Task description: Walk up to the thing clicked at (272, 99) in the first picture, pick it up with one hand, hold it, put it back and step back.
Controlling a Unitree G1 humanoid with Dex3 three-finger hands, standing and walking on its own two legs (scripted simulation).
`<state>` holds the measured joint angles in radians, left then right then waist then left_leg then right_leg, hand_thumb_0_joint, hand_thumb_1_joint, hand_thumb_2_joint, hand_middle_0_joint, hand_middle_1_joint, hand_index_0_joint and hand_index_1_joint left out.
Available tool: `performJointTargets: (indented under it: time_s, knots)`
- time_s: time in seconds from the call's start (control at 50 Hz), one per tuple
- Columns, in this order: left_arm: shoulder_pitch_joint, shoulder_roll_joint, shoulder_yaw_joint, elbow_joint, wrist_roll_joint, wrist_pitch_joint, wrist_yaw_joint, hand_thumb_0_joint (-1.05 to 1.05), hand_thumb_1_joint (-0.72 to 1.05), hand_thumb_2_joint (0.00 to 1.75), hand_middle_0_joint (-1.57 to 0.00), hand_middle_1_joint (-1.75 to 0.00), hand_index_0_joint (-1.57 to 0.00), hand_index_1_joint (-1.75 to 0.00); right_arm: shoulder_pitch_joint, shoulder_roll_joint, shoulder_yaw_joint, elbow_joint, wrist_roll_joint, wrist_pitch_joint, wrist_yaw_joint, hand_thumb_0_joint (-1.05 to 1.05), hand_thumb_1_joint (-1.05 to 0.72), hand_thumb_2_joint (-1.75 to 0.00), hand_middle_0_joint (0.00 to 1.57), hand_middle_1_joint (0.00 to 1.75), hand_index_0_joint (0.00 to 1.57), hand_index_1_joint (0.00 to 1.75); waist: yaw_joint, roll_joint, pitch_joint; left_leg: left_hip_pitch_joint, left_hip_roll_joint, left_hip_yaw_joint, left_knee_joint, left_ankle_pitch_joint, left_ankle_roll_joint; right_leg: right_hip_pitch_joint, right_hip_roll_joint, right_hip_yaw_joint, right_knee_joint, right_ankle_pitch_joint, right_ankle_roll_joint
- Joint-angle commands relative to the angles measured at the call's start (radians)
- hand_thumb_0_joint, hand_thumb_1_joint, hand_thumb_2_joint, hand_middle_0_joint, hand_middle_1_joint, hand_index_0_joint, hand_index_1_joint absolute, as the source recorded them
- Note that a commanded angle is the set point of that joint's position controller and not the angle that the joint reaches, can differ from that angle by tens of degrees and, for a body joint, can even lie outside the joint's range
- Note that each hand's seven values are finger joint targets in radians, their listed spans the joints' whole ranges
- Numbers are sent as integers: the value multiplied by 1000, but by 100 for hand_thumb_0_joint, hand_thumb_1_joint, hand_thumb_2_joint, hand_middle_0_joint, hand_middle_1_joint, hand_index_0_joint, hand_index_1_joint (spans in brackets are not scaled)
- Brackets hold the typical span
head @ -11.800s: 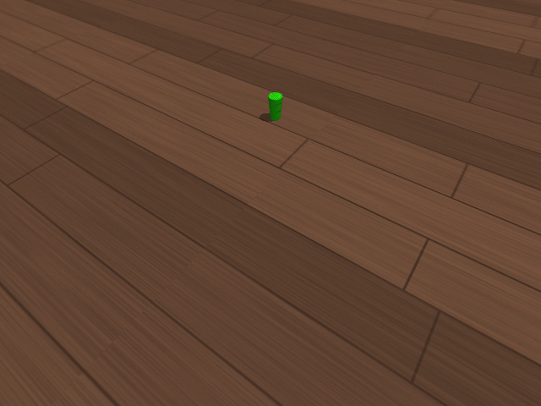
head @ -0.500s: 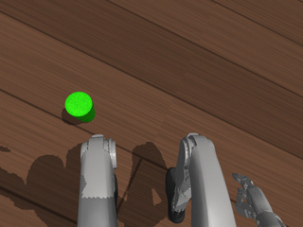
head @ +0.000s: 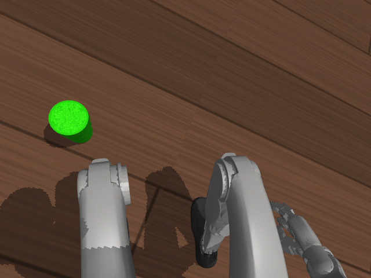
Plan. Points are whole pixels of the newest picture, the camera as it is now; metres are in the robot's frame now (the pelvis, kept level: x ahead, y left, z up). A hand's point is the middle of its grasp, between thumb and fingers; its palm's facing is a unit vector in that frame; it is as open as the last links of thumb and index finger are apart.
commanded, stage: approach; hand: left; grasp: from the side
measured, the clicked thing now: (76, 126) +0.44 +0.26 -0.27
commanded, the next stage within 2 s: close in in 0.20 s
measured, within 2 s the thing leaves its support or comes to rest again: neither
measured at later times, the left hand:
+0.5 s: hand (44, 132) +0.40 +0.31 -0.20, palm faces +0.20 -0.98 +0.06, open 17.7 cm
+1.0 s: hand (68, 132) +0.41 +0.27 -0.22, palm faces +0.22 -0.97 +0.03, open 17.6 cm
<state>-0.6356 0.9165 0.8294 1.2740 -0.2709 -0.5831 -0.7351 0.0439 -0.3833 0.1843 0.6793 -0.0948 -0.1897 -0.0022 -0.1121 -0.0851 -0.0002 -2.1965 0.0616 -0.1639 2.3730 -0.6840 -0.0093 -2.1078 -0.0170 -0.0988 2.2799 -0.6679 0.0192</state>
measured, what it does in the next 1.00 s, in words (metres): lowers itself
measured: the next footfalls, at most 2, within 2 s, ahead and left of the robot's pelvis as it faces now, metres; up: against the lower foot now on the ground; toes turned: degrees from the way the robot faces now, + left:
none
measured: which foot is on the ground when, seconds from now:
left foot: down 0.00-1.00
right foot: down 0.00-1.00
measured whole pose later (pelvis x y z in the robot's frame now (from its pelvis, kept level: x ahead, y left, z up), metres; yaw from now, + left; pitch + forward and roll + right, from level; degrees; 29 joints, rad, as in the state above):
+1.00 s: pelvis -0.02 +0.02 -0.07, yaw -7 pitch +11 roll -16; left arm -0.56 0.76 0.57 1.39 -0.17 -1.08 -0.20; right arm -0.14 -0.39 0.46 0.58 -0.33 -0.03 0.13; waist -0.22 -0.25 0.27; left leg -2.21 0.05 -0.36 2.67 -0.69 -0.01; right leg -2.06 0.05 -0.23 2.43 -0.60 0.07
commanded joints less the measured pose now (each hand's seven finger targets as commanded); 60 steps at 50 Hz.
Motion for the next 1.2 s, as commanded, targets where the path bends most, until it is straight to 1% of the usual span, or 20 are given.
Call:
performJointTargets:
  time_s: [0.0,0.12,0.14,0.18,0.22,0.24,0.3,0.36,0.42,0.48,0.56,0.66,0.78,0.82,0.84,0.88,0.94,0.96,1.1,1.18]
  knots:
    - [-148,371,45,-119,-26,-140,11,0,-61,3,-8,-7,-6,-9,54,-263,-50,-56,-29,-15,-5,0,-91,-90,20,30,20,30,12,269,-556,408,-6,64,-225,87,19,253,54,-68,-174,74,-50]
    - [-117,392,48,-115,8,-228,48,0,-61,5,-8,-9,-5,-11,-1,-289,-3,-57,-87,28,7,0,-92,-91,20,30,20,30,-3,387,-575,483,12,34,-172,168,-2,261,63,-98,-103,146,-49]
    - [-126,358,24,-129,9,-242,56,0,-61,6,-7,-9,-5,-11,-9,-290,1,-59,-94,34,10,0,-93,-91,20,30,20,30,-19,398,-568,491,15,27,-168,176,-5,252,65,-105,-94,154,-50]
    - [-125,346,21,-156,11,-268,78,0,-61,6,-7,-9,-5,-11,-25,-297,9,-53,-109,46,13,0,-93,-91,20,30,20,30,-24,432,-572,515,19,15,-158,181,-11,243,68,-116,-76,161,-49]
    - [-93,235,-41,-112,6,-284,93,0,-61,7,-7,-11,-5,-12,-47,-302,20,-53,-119,55,20,0,-94,-91,20,30,20,30,-56,426,-535,526,25,-5,-146,189,-18,211,70,-134,-56,163,-49]
    - [-119,250,-37,-140,5,-300,106,0,-61,7,-7,-10,-5,-12,-51,-306,24,-48,-125,60,21,0,-93,-91,20,30,20,30,-60,432,-534,528,27,-10,-134,199,-20,208,72,-140,-51,172,-48]
    - [-116,193,-92,-99,16,-337,148,0,-61,2,-7,-9,-6,-10,-85,-307,49,-52,-142,74,26,0,-94,-91,20,30,20,30,-87,421,-480,495,28,-25,-114,178,-21,206,74,-157,-38,171,-45]
    - [-123,199,-91,-108,22,-386,204,0,-61,1,-8,-9,-7,-9,-103,-310,74,-56,-161,88,36,0,-95,-91,20,30,20,30,-93,400,-465,459,26,-32,-85,198,-20,252,80,-165,-27,201,-41]
    - [-105,150,-102,-84,27,-421,264,0,-61,1,-7,-9,-7,-9,-125,-312,91,-70,-179,103,50,0,-95,-91,20,30,20,30,-97,403,-444,458,27,-40,-77,192,-23,256,83,-179,-19,201,-39]
    - [-94,143,-99,-93,47,-452,336,0,-61,2,-7,-9,-7,-9,-136,-317,98,-78,-192,115,62,0,-95,-91,20,30,20,30,-96,410,-402,424,25,-46,-79,169,-25,261,85,-192,-13,198,-36]
    - [-94,68,-157,-90,78,-475,396,0,-61,2,-7,-8,-7,-7,-155,-327,97,-99,-202,127,79,0,-94,-91,20,30,20,30,-125,409,-357,414,25,-59,-90,115,-29,238,86,-211,-13,174,-34]
    - [-97,42,-216,-73,84,-497,437,0,-61,2,-6,-7,-6,-6,-174,-328,112,-121,-213,140,93,0,-94,-91,20,30,20,30,-161,335,-326,344,22,-65,-62,66,-13,254,92,-217,-27,153,-27]
    - [-108,36,-241,-28,76,-533,493,0,-60,5,-5,-8,-5,-7,-181,-337,133,-133,-221,146,103,0,-93,-90,20,30,20,30,-169,293,-273,287,16,-77,-58,-22,-4,254,102,-229,-39,100,-25]
    - [-114,22,-257,-26,83,-545,507,0,-57,5,-4,-7,-5,-6,-187,-337,138,-136,-225,146,106,0,-93,-90,20,30,20,30,-175,306,-267,312,18,-86,-63,-14,-10,241,101,-231,-33,111,-24]
    - [-108,55,-245,-26,92,-551,516,0,-57,5,-4,-7,-5,-6,-186,-341,141,-135,-226,150,106,0,-92,-90,20,30,20,30,-164,324,-259,312,21,-90,-71,-15,-12,241,101,-233,-26,111,-27]
    - [-95,18,-267,-14,98,-562,528,0,-56,6,-4,-7,-5,-6,-192,-340,145,-136,-233,154,108,0,-92,-90,20,30,20,30,-176,330,-265,346,23,-99,-66,27,-19,247,101,-236,-16,145,-25]
    - [-105,63,-245,-19,101,-579,552,0,-54,9,-4,-7,-5,-7,-188,-343,155,-134,-236,161,110,0,-92,-90,20,30,20,30,-169,330,-255,316,20,-91,-59,21,-13,271,105,-234,-23,142,-25]
    - [-87,47,-250,-4,104,-580,560,0,-54,9,-5,-7,-5,-7,-192,-339,158,-134,-240,162,111,0,-92,-91,20,30,20,30,-168,328,-259,327,22,-90,-53,39,-14,278,105,-233,-22,158,-24]
    - [-106,35,-278,-9,122,-600,599,0,-42,15,-10,-9,-8,-9,-198,-351,168,-135,-253,175,115,0,-90,-90,20,30,20,30,-194,351,-241,344,28,-112,-61,40,-21,267,108,-248,-11,169,-25]
    - [-123,42,-284,-15,125,-607,616,0,-22,30,-30,-28,-29,-28,-191,-351,175,-127,-259,180,116,0,-90,-90,20,30,20,30,-207,363,-272,377,29,-117,-47,85,-24,290,110,-251,-7,210,-22]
